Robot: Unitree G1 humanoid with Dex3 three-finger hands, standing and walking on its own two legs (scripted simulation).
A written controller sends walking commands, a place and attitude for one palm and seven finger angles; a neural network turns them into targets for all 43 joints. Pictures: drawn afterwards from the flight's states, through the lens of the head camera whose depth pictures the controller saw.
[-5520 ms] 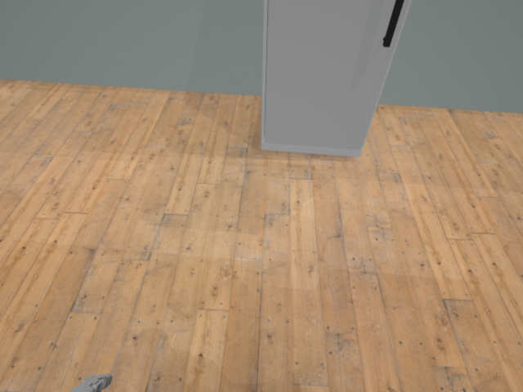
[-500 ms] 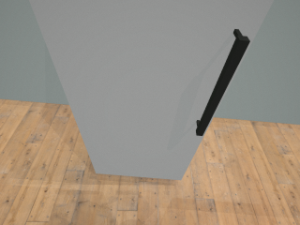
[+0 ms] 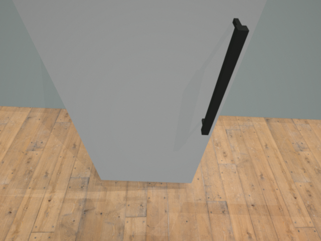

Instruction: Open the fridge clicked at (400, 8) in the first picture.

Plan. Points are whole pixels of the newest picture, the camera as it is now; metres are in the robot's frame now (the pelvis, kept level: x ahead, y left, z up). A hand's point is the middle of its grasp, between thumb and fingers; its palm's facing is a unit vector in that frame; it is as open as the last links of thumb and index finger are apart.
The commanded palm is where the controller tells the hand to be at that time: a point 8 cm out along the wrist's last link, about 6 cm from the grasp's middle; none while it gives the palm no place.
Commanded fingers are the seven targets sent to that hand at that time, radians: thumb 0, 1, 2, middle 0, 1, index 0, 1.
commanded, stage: come to a stop and stand still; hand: right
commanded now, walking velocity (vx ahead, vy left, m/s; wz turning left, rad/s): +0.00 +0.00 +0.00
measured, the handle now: (217, 88) +0.51 -0.13 +0.11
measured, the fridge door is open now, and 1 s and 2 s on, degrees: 0 0 0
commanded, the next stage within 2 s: look again from close up in 1.14 s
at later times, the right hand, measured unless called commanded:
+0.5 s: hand out of the picture -0.02 -0.16 -0.17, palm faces +0.04 +0.98 -0.20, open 7.4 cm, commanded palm none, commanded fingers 0.00 -0.90 -0.90 0.20 0.30 0.20 0.30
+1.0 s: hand out of the picture -0.01 -0.26 -0.16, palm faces +0.03 +0.95 -0.32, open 7.4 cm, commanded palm none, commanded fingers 0.00 -0.90 -0.90 0.20 0.30 0.20 0.30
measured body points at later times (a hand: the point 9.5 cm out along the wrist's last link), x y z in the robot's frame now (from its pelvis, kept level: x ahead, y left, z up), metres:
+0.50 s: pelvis -0.02 +0.01 +0.00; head -0.02 +0.01 +0.45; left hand -0.03 +0.23 -0.16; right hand -0.02 -0.22 -0.15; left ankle -0.02 +0.11 -0.74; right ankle +0.00 -0.10 -0.74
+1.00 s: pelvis -0.06 -0.02 +0.00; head -0.08 -0.02 +0.45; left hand +0.03 +0.26 -0.13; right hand -0.01 -0.31 -0.13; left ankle -0.02 +0.11 -0.74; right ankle +0.00 -0.10 -0.74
